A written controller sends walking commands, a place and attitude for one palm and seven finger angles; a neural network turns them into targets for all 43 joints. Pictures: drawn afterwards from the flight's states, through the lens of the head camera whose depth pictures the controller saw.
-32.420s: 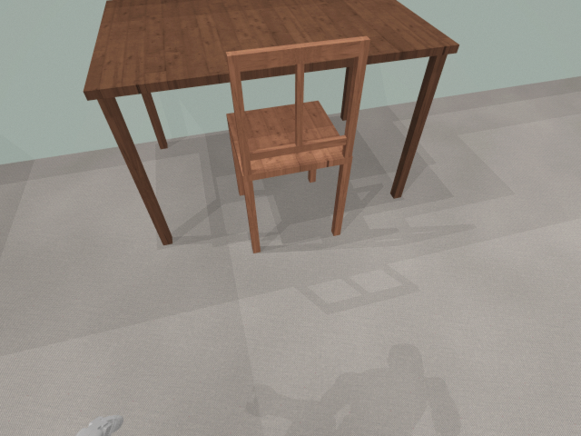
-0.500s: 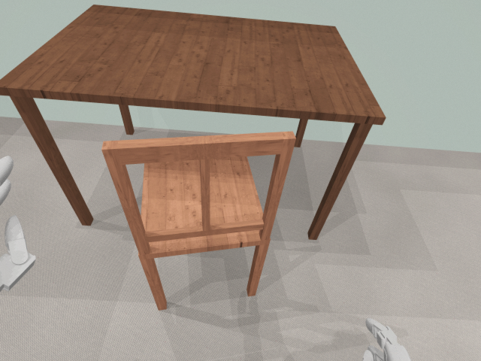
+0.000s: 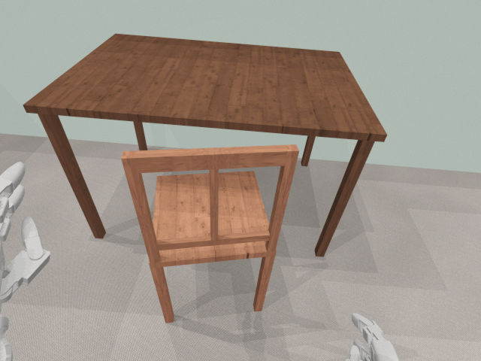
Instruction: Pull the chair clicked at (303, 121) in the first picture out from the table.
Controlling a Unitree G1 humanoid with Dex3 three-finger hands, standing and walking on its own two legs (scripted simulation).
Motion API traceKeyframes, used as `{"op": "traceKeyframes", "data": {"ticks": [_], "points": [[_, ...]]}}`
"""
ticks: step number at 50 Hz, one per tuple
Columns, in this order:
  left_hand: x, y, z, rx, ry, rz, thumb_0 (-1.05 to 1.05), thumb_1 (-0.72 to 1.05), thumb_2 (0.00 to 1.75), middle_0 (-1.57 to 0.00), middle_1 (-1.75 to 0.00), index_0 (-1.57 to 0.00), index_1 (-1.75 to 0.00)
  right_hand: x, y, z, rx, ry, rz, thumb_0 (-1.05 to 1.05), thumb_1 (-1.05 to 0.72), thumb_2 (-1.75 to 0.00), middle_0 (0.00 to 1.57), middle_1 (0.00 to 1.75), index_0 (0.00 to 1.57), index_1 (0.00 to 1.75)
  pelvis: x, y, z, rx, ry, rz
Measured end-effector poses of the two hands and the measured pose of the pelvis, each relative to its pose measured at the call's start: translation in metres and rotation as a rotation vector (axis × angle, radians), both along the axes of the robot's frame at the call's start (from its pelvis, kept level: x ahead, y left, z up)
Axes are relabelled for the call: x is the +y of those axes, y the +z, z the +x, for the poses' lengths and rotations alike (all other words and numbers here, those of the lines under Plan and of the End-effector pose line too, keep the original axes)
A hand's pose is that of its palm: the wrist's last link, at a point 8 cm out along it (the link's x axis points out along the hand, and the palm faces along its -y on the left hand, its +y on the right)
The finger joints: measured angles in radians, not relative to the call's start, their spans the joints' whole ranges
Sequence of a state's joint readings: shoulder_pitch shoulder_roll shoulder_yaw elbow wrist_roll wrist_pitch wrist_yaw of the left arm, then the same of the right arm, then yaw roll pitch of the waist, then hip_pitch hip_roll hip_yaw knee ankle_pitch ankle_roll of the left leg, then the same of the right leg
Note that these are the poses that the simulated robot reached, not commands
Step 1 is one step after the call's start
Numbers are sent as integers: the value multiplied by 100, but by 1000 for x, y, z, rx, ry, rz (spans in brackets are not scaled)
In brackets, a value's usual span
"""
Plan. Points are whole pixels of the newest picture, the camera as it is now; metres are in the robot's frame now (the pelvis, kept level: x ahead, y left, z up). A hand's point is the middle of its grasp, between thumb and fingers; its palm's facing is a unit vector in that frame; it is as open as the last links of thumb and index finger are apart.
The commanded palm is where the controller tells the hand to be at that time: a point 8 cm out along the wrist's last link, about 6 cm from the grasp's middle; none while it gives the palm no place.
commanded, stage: stop stepping back and stand still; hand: left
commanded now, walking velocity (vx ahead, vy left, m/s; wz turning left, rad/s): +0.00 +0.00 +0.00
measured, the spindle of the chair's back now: (214, 206) +0.53 +0.09 -0.10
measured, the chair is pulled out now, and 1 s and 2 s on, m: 0.19 0.19 0.19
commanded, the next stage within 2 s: let the arm hang, fingers relaxed in 0.96 s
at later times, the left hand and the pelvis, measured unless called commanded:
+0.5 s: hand (52, 223) +0.24 +0.28 +0.16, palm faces +0.40 -0.82 -0.41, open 7.4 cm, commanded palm +0.18 +0.31 +0.18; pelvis +0.04 +0.02 +0.01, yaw -1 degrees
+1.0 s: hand (46, 217) +0.25 +0.29 +0.16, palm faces +0.41 -0.81 -0.43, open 7.4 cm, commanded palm +0.19 +0.32 +0.18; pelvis +0.05 +0.02 +0.01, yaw +0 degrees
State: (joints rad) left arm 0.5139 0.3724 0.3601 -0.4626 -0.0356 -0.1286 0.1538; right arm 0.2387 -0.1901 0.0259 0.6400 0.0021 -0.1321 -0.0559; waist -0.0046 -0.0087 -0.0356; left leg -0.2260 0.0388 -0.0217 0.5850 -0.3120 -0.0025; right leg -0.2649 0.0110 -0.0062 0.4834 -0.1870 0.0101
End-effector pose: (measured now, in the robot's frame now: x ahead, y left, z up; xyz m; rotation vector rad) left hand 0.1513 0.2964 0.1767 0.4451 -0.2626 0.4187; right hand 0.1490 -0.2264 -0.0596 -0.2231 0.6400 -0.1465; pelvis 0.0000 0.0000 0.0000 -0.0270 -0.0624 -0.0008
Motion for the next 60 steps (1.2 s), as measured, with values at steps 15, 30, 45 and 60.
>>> {"op": "traceKeyframes", "data": {"ticks": [15,30,45,60], "points": [[14,2,30,43,13,13,1,89,90,-21,-30,-21,-31,2,-1,25,60,-15,-18,1,-90,-90,20,30,20,30,10,6,27,21,-2,8],[23,1,52,84,-9,24,1,89,90,-21,-30,-22,-31,18,9,67,31,-7,-6,1,-90,-90,20,30,20,30,19,9,46,39,-10,6],[27,5,58,79,-11,31,1,89,90,-21,-30,-21,-31,23,6,69,58,-9,-9,1,-90,-90,20,30,20,30,25,10,51,44,-7,6],[26,-172,56,787,24,-171,0,90,90,-20,-30,-20,-30,-1,-43,41,222,36,26,1,-90,-90,20,30,21,30,26,-2,38,79,16,29]]}}
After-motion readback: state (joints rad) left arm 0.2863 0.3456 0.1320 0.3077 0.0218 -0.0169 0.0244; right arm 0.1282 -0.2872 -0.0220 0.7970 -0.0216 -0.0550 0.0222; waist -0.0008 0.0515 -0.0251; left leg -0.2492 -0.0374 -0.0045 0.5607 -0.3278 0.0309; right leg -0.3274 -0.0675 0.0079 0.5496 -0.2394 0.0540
